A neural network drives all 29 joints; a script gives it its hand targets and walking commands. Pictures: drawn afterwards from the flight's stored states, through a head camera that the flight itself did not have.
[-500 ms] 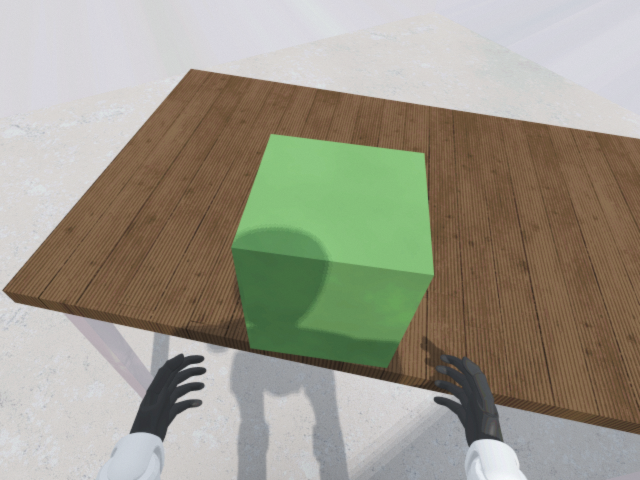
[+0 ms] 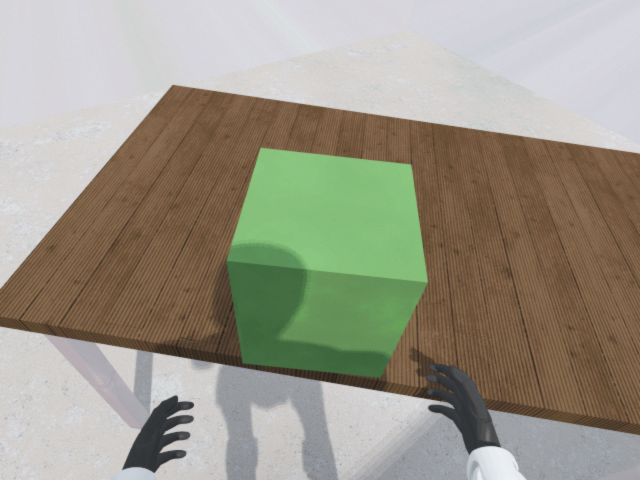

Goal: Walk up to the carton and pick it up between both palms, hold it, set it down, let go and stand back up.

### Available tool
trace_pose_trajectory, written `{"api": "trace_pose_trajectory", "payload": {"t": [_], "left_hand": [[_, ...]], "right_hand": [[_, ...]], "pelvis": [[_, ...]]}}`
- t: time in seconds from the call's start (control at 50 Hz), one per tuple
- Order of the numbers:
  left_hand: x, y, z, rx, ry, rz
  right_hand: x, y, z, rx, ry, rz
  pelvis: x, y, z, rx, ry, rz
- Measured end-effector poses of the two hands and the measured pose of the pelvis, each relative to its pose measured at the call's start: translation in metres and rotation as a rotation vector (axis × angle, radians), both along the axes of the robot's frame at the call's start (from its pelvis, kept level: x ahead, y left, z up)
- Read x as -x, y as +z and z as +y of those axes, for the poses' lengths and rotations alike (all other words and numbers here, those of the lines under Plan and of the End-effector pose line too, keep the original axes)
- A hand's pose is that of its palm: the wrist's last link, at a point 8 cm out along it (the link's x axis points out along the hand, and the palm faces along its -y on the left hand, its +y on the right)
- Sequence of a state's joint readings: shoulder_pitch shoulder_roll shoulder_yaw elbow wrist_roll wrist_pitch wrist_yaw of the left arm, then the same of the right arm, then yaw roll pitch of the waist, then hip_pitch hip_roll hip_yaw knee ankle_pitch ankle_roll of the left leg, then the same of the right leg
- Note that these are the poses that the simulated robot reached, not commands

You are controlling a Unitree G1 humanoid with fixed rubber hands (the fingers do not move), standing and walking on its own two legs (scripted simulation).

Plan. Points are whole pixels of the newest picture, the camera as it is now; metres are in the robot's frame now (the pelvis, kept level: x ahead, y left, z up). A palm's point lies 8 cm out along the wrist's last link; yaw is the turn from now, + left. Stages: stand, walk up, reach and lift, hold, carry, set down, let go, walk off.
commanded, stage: set down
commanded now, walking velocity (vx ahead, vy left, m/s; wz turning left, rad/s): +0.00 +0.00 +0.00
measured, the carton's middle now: (323, 268) +0.38 +0.01 +0.03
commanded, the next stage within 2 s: let go in 0.32 s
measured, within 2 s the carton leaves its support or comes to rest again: neither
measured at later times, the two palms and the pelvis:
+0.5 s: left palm out of the picture +0.12 +0.20 -0.09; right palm (480, 432) +0.19 -0.19 -0.03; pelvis -0.02 -0.01 +0.00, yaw +1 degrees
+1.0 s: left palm out of the picture +0.09 +0.22 -0.10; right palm (484, 435) +0.18 -0.20 -0.04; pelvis -0.03 -0.01 -0.01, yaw -1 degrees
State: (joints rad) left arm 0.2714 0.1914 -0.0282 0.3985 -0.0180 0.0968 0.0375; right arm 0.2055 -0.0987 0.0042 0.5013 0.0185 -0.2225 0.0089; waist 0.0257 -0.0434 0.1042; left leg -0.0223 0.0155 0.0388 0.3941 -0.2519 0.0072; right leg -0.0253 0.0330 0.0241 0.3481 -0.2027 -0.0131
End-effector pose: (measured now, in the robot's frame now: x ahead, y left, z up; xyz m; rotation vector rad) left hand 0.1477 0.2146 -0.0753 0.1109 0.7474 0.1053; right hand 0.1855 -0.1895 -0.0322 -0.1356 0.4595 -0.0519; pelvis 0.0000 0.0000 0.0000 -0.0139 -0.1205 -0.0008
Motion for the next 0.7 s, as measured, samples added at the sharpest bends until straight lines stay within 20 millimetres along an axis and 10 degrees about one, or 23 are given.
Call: {"api": "trace_pose_trajectory", "payload": {"t": [0.7], "left_hand": [[0.039, -0.020, -0.013, -0.042, 0.005, 0.143]], "right_hand": [[-0.001, 0.000, -0.008, 0.016, 0.082, 0.002]], "pelvis": [[0.021, -0.002, -0.016, -0.015, 0.026, -0.058]]}}
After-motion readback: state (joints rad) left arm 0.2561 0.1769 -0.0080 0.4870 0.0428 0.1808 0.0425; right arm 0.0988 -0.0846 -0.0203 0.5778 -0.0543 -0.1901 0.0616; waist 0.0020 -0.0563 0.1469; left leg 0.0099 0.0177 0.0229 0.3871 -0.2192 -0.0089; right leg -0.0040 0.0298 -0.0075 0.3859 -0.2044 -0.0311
